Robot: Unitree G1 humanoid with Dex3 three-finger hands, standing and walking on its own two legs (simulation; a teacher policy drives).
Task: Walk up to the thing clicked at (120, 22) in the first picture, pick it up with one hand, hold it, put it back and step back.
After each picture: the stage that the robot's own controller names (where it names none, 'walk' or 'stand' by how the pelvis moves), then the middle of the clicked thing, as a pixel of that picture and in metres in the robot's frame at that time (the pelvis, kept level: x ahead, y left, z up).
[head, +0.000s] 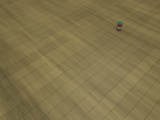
stand; (119, 26) +1.78 -0.53 -0.72
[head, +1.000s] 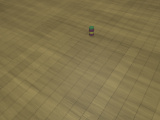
walk; (91, 30) +1.72 -0.05 -0.70
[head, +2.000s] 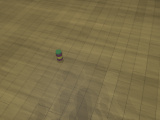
walk; (59, 55) +1.17 +0.28 -0.72
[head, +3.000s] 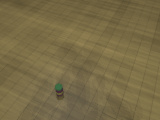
walk; (59, 90) +0.74 +0.23 -0.71
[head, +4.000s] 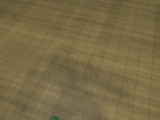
walk; out of the picture +0.42 +0.20 -0.69
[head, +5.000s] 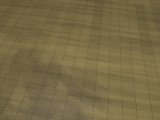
stand; out of the picture +0.34 +0.08 -0.70
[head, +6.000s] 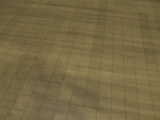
stand; out of the picture +0.30 +0.08 -0.72
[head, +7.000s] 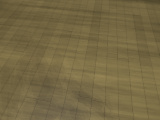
stand; out of the picture +0.27 +0.14 -0.72
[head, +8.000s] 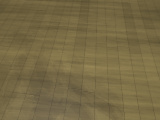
walk; out of the picture +0.27 +0.21 -0.69
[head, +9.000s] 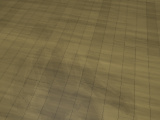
walk; out of the picture +0.33 +0.17 -0.67
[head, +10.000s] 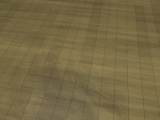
stand; out of the picture +0.32 +0.21 -0.68
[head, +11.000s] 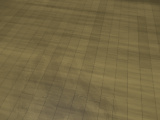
stand; out of the picture +0.29 +0.22 -0.72
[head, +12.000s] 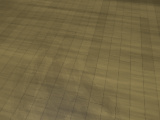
stand; out of the picture +0.28 +0.21 -0.73
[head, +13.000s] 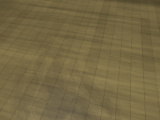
go down; out of the picture +0.27 +0.21 -0.73
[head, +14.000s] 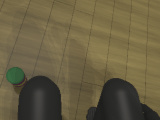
go down; (17, 77) +0.35 +0.25 -0.30
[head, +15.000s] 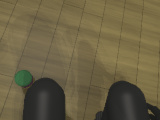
approach; (25, 80) +0.34 +0.25 -0.29
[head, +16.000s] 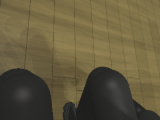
close in; out of the picture +0.33 +0.27 -0.21
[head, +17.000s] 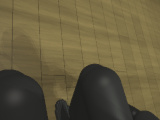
close; out of the picture +0.33 +0.28 -0.21
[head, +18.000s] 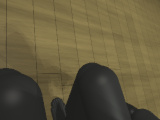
lift; out of the picture +0.34 +0.28 -0.21
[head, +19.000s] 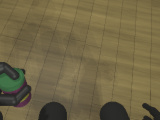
lift; (16, 88) +0.31 +0.21 -0.02
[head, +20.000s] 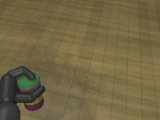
hold; (31, 92) +0.32 +0.18 +0.00
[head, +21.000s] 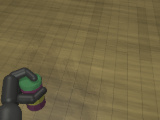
hold; (33, 92) +0.32 +0.17 +0.01
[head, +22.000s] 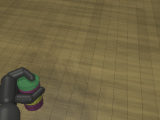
hold; (31, 92) +0.32 +0.18 +0.01
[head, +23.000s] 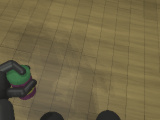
crouch; (22, 83) +0.35 +0.20 -0.05
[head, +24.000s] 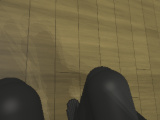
lower; out of the picture +0.38 +0.29 -0.19
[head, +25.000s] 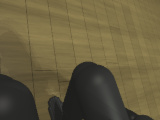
lower; out of the picture +0.38 +0.30 -0.21
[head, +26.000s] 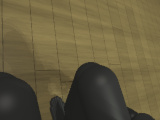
lower; out of the picture +0.37 +0.30 -0.21
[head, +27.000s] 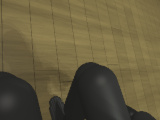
lower; out of the picture +0.36 +0.30 -0.22
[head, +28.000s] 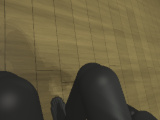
rest; out of the picture +0.36 +0.30 -0.22
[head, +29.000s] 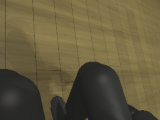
withdraw; out of the picture +0.35 +0.29 -0.22
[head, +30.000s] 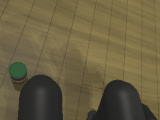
walk; (18, 73) +0.37 +0.25 -0.28
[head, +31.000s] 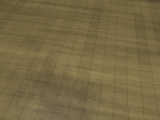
stand; out of the picture +0.31 +0.21 -0.65
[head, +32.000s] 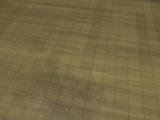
stand; out of the picture +0.32 +0.22 -0.67
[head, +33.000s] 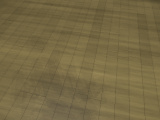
stand; out of the picture +0.31 +0.22 -0.67
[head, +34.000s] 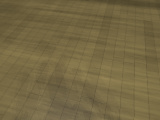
stand; out of the picture +0.34 +0.20 -0.72
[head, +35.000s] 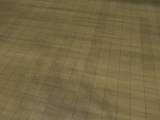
stand; out of the picture +0.31 +0.21 -0.73
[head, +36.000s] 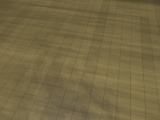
walk; out of the picture +0.30 +0.21 -0.73
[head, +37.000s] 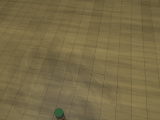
walk; (59, 114) +0.43 +0.20 -0.70
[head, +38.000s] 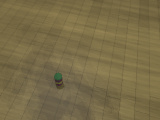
walk; (58, 79) +0.70 +0.16 -0.70
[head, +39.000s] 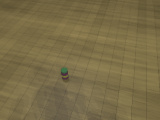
stand; (64, 73) +0.95 +0.21 -0.71
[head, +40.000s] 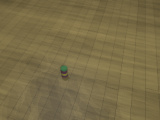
stand; (64, 71) +0.94 +0.16 -0.72
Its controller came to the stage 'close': yes
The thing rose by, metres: 0.71
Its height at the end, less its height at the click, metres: +0.00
